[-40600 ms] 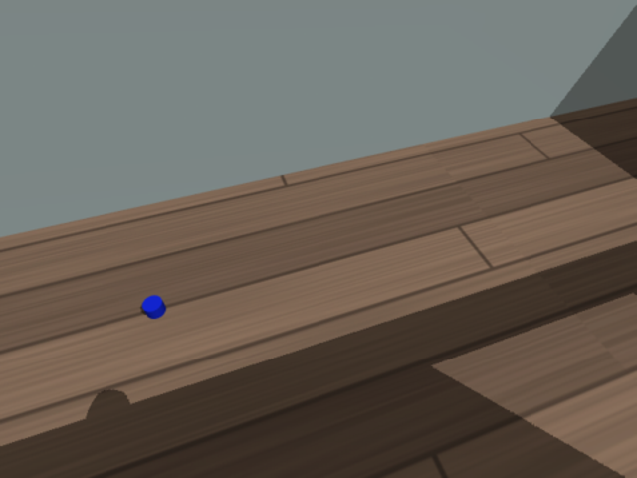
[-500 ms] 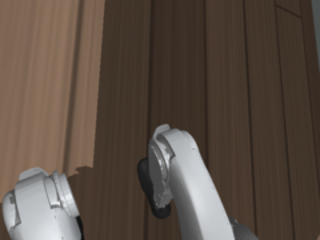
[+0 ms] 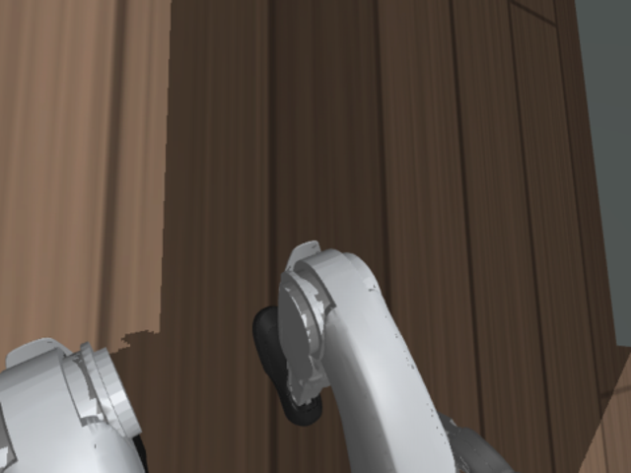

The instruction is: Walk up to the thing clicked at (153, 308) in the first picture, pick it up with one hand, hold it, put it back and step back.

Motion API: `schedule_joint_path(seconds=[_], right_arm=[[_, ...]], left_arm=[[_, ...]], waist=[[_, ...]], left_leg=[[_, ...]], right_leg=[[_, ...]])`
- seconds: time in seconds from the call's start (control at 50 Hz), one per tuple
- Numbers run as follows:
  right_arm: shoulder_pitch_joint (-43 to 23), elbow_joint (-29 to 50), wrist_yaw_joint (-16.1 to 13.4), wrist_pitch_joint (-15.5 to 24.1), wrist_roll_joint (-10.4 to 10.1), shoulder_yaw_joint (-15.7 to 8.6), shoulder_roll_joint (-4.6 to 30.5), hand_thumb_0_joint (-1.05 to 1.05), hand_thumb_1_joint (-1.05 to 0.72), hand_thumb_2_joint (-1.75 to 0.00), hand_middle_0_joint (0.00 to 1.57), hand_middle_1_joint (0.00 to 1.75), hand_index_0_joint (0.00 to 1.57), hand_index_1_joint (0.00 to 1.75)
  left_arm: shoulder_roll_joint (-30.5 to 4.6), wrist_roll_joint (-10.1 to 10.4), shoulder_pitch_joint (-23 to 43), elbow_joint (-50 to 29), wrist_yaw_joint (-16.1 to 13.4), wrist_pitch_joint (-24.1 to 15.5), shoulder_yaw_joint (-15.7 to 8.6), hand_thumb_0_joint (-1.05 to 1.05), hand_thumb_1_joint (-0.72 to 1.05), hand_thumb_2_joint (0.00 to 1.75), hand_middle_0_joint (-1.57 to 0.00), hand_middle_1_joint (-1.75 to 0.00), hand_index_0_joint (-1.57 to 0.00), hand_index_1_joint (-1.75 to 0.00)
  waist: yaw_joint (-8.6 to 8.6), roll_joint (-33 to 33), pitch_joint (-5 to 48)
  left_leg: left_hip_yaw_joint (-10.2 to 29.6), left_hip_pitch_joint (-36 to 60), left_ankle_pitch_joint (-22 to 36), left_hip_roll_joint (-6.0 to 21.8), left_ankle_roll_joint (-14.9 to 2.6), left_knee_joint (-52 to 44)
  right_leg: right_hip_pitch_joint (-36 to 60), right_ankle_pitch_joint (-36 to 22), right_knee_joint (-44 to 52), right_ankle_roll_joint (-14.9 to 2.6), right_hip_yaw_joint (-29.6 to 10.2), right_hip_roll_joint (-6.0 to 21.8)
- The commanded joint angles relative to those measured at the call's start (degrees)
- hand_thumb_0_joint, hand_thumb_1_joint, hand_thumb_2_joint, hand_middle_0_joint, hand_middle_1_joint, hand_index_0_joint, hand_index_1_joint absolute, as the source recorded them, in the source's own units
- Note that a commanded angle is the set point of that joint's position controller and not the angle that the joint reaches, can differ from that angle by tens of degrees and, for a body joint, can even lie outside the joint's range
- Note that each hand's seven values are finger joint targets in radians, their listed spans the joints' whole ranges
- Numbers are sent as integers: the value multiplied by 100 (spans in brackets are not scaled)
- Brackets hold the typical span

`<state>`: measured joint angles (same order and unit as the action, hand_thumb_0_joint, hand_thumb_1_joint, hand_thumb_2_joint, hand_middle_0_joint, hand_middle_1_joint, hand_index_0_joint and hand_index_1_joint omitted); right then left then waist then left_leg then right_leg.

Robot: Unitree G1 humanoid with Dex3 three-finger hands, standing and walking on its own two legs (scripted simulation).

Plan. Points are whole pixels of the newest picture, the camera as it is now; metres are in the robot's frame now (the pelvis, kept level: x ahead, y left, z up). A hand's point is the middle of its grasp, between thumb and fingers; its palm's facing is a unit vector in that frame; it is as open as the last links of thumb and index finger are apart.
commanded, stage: rest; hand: left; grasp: from above
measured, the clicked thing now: out of the picture +0.49 +0.33 -0.26
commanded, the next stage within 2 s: open in 0.56 s
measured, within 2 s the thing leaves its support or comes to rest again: rests again in 0.60 s
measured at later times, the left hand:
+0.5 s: hand out of the picture +0.48 +0.32 -0.25, palm faces -0.45 -0.14 -0.88, open 8.3 cm
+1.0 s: hand out of the picture +0.48 +0.33 -0.25, palm faces -0.45 -0.15 -0.88, open 10.5 cm
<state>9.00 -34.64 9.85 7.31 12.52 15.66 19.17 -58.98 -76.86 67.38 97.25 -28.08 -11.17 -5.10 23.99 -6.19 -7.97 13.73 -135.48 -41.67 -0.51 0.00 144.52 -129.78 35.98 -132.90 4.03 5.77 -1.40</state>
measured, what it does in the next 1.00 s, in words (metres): stands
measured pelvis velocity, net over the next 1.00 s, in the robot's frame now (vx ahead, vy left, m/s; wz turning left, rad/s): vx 0.00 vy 0.01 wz -0.04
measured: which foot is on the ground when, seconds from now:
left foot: down 0.00-1.00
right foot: down 0.00-1.00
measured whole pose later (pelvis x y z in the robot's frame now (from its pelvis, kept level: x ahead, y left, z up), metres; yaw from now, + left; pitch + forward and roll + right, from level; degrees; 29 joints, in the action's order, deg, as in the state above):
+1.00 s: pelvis +0.00 +0.01 +0.00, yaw -2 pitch +30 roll -17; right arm 7.8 -33.5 11.0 9.0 13.2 19.2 20.2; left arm -63.7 -76.0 67.8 98.2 -29.7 -11.7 -5.1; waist 25.2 -8.0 -10.2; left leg 15.3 -135.2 -42.4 -0.1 -0.6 145.5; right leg -128.7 35.6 -132.1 4.2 7.2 -2.0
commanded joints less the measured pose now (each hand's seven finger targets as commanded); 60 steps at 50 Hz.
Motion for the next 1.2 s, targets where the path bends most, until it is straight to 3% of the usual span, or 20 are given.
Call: schedule_joint_path(seconds=[0.0, 0.08, 0.12, 0.18, 0.24, 0.32, 0.34, 0.36, 0.4, 0.44, 0.54, 0.64, 0.74, 0.78, 0.84, 0.96, 1.02, 1.06, 1.12, 1.18], right_arm=[[1189, -89, -26, 45, -25, -519, 1863, 0, -90, -90, 20, 30, 20, 30], [1181, -48, -3, 81, -27, -502, 1890, 0, -90, -90, 20, 30, 20, 30], [1173, -72, -5, 81, -27, -499, 1899, 0, -90, -90, 20, 30, 20, 30], [1148, -20, 30, 104, -13, -465, 1932, 0, -91, -90, 20, 30, 20, 30], [1138, 4, 23, 101, -13, -443, 1961, 0, -90, -90, 20, 30, 20, 30], [1100, 2, 65, 159, 11, -408, 1974, 0, -91, -90, 20, 30, 20, 30], [1149, -31, 49, 148, -1, -428, 2017, 0, -91, -90, 20, 30, 20, 30], [1135, -6, 58, 156, -1, -419, 2040, 0, -91, -90, 20, 30, 20, 30], [1112, -61, 59, 158, -6, -370, 1942, 0, -91, -90, 20, 30, 20, 30], [1105, 6, 64, 166, 6, -383, 1988, 0, -91, -90, 20, 30, 20, 30], [1111, -20, 82, 158, 22, -357, 2039, 0, -91, -90, 20, 30, 20, 30], [1048, -22, 59, 167, 28, -315, 2107, 0, -91, -90, 20, 30, 20, 30], [995, 16, 40, 148, 38, -313, 2091, 0, -90, -90, 20, 30, 20, 30], [982, 11, 54, 153, 41, -304, 2057, 0, -90, -90, 20, 30, 20, 30], [1048, -24, 68, 140, 44, -276, 2049, 0, -90, -90, 20, 30, 20, 30], [1020, -53, 61, 124, 30, -271, 2083, 0, -90, -90, 20, 30, 20, 30], [932, -25, 65, 114, 33, -171, 2023, 0, -90, -90, 20, 30, 20, 30], [973, 0, 59, 107, 26, -206, 2073, 0, -90, -90, 20, 30, 20, 30], [972, -17, 63, 109, 37, -143, 2023, 0, -90, -90, 20, 30, 20, 30], [925, 37, 35, 113, 37, -157, 2063, 0, -90, -90, 20, 30, 20, 30]], left_arm=[[-1224, 129, 1636, -783, -276, -42, -23, 0, 66, 64, -92, -77, -98, -71], [-1219, 149, 1525, -603, -280, -33, -15, 0, 66, 62, -92, -76, -98, -70], [-1383, 111, 1621, -772, -318, -51, -62, 0, 65, 65, -93, -77, -98, -72], [-1318, 140, 1587, -699, -316, -43, -44, 0, 65, 62, -93, -76, -98, -70], [-1510, 103, 1584, -790, -360, -35, -144, 0, 67, 64, -94, -77, -99, -71], [-1339, 137, 1572, -625, -347, -34, -27, 0, 66, 65, -93, -78, -99, -72], [-1560, 156, 1538, -674, -376, -38, -171, 0, 65, 65, -93, -77, -98, -71], [-1473, 127, 1442, -468, -358, -15, -132, 0, 66, 64, -93, -76, -99, -71], [-1454, 150, 1696, -881, -347, -69, 18, 0, 63, 65, -93, -75, -97, -70], [-1558, 164, 1649, -905, -371, -68, -75, 0, 66, 65, -94, -76, -99, -71], [-1457, 167, 1374, -342, -355, -31, -74, 0, 67, 64, -94, -77, -99, -71], [-1660, 177, 1438, -558, -344, -86, -129, 0, 66, 66, -93, -78, -98, -73], [-1744, 134, 1631, -777, -378, -171, -110, 0, 26, 53, -53, -77, -59, -70], [-1566, 190, 1513, -691, -365, -172, 26, 0, 10, 53, -44, -77, -50, -71], [-1690, 157, 1459, -633, -382, -121, -60, 0, -7, 59, -38, -81, -43, -76], [-1502, 187, 1346, -472, -344, -73, 33, 0, -19, 70, -32, -85, -35, -82], [-1650, 176, 1376, -514, -324, -62, -45, 0, -23, 72, -27, -89, -30, -86], [-1552, 225, 1415, -518, -297, -91, 9, 0, -27, 75, -24, -92, -27, -88], [-1727, 191, 1526, -716, -282, -119, -93, 0, -29, 77, -21, -96, -24, -92], [-1638, 207, 1368, -422, -287, -142, 24, 0, -35, 82, -16, -99, -19, -96]], waist=[[266, 3140, 3802], [303, 3094, 3689], [204, 3346, 3853], [326, 3265, 3663], [233, 3312, 3799], [415, 3227, 3513], [318, 3235, 3681], [373, 3180, 3452], [285, 3344, 3704], [297, 3453, 3833], [443, 3186, 3403], [429, 3184, 3336], [394, 3454, 3642], [444, 3349, 3574], [439, 3390, 3513], [485, 3371, 3324], [397, 3327, 3403], [507, 3272, 3239], [444, 3389, 3372], [495, 3115, 3200]], left_leg=[[-602, 3142, 1535, 164, -23, -1560], [-569, 3069, 1542, 171, -11, -1554], [-545, 3293, 1600, 184, 23, -1619], [-528, 3173, 1534, 187, 7, -1599], [-523, 3219, 1666, 190, 18, -1579], [-515, 3144, 1680, 209, 6, -1467], [-509, 3163, 1713, 202, 3, -1497], [-518, 3072, 1671, 200, 10, -1466], [-535, 3184, 1705, 212, 14, -1514], [-467, 3387, 1820, 237, 47, -1550], [-459, 3113, 1696, 238, 21, -1451], [-461, 3058, 1616, 244, 10, -1450], [-389, 3339, 1672, 282, 60, -1499], [-394, 3303, 1631, 280, 41, -1540], [-399, 3241, 1718, 287, 40, -1535], [-343, 3263, 1783, 312, 72, -1542], [-346, 3175, 1786, 294, 67, -1490], [-336, 3116, 1671, 300, 62, -1521], [-331, 3184, 1686, 309, 69, -1518], [-349, 2993, 1415, 294, 33, -1528]], right_leg=[[2034, -1431, 928, -516, 852, -207], [2041, -1434, 892, -521, 869, -201], [2015, -1463, 875, -537, 879, -196], [2009, -1426, 887, -518, 895, -210], [2109, -1528, 880, -521, 898, -201], [2022, -1548, 884, -509, 915, -223], [2158, -1575, 916, -507, 905, -222], [2044, -1530, 897, -525, 901, -200], [2152, -1569, 910, -532, 879, -237], [2157, -1616, 852, -523, 929, -226], [2067, -1556, 870, -501, 942, -220], [2078, -1493, 934, -497, 937, -216], [2093, -1516, 867, -522, 973, -220], [2138, -1519, 897, -486, 976, -243], [2188, -1612, 879, -488, 967, -232], [1950, -1600, 874, -496, 977, -218], [2005, -1592, 885, -514, 970, -212], [1971, -1507, 902, -511, 964, -209], [1967, -1505, 898, -498, 972, -199], [2043, -1379, 950, -489, 962, -227]])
